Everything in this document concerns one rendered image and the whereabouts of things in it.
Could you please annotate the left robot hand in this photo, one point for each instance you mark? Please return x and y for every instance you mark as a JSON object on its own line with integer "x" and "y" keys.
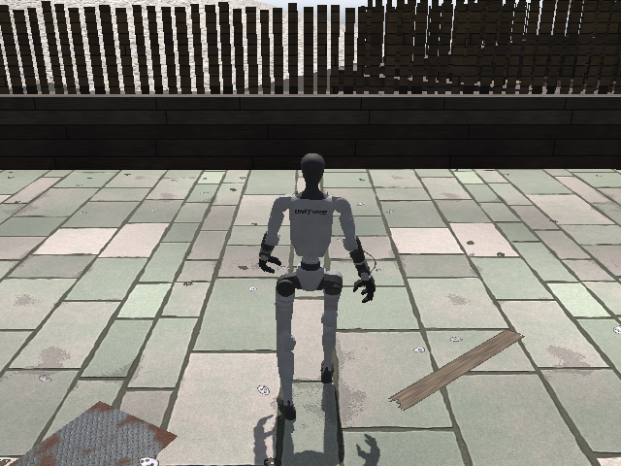
{"x": 264, "y": 267}

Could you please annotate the robot right shin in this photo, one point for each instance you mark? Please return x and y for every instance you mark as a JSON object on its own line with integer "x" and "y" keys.
{"x": 328, "y": 342}

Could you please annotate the right robot hand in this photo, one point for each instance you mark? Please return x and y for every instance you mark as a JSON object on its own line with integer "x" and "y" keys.
{"x": 370, "y": 288}

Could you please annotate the robot right forearm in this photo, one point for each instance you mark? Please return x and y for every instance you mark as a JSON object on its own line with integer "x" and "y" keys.
{"x": 360, "y": 262}

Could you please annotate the robot left forearm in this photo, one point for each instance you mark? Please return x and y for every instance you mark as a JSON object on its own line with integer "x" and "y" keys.
{"x": 266, "y": 250}

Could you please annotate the robot left foot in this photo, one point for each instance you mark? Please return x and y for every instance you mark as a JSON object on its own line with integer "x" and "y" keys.
{"x": 289, "y": 412}

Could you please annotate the robot right upper arm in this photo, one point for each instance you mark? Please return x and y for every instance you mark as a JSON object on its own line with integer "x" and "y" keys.
{"x": 341, "y": 205}

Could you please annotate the robot left upper arm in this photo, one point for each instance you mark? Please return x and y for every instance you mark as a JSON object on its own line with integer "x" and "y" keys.
{"x": 281, "y": 204}

